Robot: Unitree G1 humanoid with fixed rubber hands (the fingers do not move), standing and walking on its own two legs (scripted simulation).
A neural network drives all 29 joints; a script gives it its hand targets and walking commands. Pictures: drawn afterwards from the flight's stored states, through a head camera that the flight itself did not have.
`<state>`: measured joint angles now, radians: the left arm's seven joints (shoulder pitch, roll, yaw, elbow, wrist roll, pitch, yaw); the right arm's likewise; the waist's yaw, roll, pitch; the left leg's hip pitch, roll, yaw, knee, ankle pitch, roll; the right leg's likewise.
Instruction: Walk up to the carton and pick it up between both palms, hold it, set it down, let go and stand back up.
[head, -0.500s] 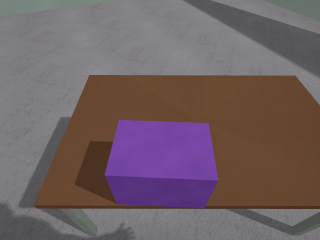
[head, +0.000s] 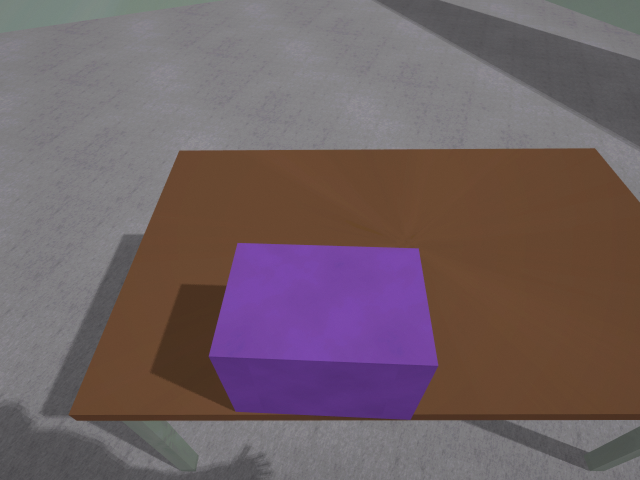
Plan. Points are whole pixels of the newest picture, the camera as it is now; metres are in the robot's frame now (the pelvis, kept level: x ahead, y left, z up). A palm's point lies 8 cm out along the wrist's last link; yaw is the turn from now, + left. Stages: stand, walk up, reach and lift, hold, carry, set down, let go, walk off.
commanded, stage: stand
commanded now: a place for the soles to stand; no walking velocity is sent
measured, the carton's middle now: (324, 332) +0.38 +0.02 -0.10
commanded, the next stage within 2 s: reach and lift in 0.18 s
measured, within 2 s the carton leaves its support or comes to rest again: neither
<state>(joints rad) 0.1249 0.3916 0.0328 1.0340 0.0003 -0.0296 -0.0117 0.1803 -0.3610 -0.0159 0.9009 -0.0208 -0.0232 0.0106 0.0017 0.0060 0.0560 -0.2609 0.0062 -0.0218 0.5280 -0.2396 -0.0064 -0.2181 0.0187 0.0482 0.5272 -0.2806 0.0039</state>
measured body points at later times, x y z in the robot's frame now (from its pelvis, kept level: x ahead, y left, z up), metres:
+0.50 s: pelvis +0.00 -0.01 -0.01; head +0.03 +0.00 +0.44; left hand +0.21 +0.27 -0.08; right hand +0.15 -0.31 -0.11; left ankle +0.03 +0.13 -0.73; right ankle +0.00 -0.12 -0.73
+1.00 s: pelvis -0.01 +0.01 +0.00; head +0.01 +0.03 +0.45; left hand +0.17 +0.29 -0.08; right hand +0.13 -0.25 -0.09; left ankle +0.03 +0.13 -0.73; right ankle +0.00 -0.12 -0.73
